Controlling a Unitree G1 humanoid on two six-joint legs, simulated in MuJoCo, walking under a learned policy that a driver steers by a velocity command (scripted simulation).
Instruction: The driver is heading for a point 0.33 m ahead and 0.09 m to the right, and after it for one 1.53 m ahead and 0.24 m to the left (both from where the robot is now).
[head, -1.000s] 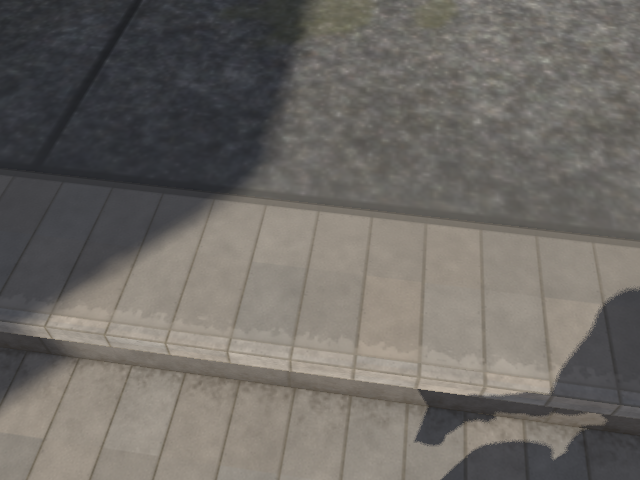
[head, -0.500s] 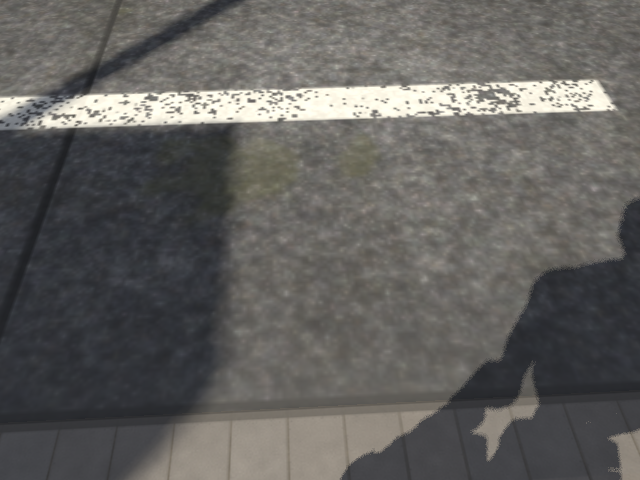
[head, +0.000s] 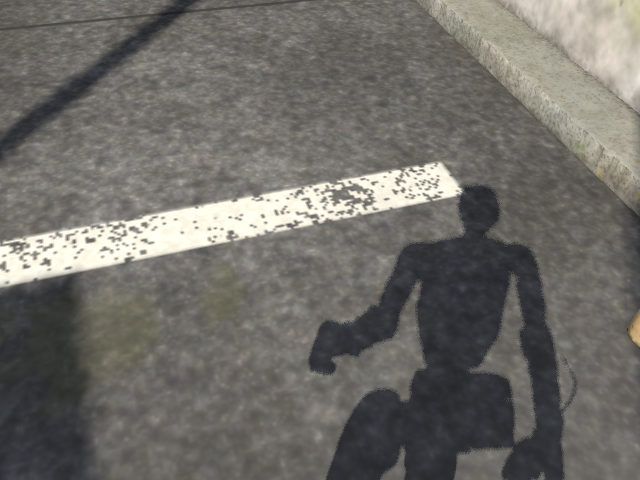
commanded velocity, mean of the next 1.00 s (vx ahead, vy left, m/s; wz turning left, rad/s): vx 0.21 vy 0.00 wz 0.09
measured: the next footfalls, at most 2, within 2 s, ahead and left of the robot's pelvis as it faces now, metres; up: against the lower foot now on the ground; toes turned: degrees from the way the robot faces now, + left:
left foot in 0.32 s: +0.39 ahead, +0.16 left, +0.00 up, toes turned -8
right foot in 0.82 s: +0.33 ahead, -0.05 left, +0.00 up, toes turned +4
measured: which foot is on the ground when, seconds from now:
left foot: up 0.00-0.30, down 0.32-0.82, up 0.84-1.00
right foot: down 0.00-0.36, up 0.38-0.80, down 0.82-1.00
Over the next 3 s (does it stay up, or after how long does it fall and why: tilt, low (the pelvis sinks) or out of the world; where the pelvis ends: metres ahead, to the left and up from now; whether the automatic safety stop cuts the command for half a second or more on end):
stays up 0.50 0.06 0.07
